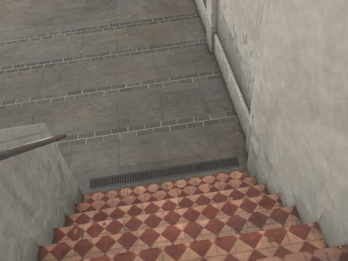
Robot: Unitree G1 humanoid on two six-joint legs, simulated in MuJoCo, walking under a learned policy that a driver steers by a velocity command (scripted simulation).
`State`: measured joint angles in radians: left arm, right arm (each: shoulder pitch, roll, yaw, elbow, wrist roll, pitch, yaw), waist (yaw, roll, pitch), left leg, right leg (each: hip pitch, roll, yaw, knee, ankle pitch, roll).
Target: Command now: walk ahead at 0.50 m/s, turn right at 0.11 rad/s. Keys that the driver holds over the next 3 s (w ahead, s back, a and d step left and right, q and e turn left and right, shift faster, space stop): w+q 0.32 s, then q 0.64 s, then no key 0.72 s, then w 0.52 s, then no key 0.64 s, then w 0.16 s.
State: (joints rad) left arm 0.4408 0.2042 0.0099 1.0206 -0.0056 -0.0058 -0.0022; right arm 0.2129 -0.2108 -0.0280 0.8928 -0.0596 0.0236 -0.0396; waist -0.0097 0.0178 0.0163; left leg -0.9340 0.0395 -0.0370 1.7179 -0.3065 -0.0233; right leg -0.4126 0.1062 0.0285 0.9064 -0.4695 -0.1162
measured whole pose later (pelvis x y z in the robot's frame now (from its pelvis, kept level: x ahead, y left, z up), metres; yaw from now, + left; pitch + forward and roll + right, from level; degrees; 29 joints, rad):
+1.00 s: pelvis +0.38 -0.07 -0.35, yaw +28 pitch -2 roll +7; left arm 0.20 0.26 0.04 0.70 -0.04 0.01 0.00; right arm 0.26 -0.24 -0.01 0.69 -0.02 0.04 -0.04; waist -0.04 -0.10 -0.07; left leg -0.57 -0.24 -0.16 1.60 -0.90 0.04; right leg -0.17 -0.11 0.08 0.23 0.15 0.01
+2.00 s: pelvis +0.36 -0.09 -0.28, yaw +34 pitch -1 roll +2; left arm 0.31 0.30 0.11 0.89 0.00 0.04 0.00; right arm 0.52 -0.17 0.04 0.99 -0.04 0.01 -0.07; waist -0.06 -0.06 -0.08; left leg -0.44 -0.11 0.04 1.24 -0.79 0.10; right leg -0.67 0.15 0.38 1.07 -0.16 0.00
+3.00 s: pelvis +0.52 -0.01 -0.39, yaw +32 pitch -1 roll +1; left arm 0.34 0.21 -0.01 1.06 0.02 0.02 -0.02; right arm 0.31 -0.22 0.00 1.10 0.02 0.04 -0.01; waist 0.01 -0.02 -0.01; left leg -0.26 -0.06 0.01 0.49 -0.25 0.05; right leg -0.03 0.00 -0.02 0.43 -0.38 -0.04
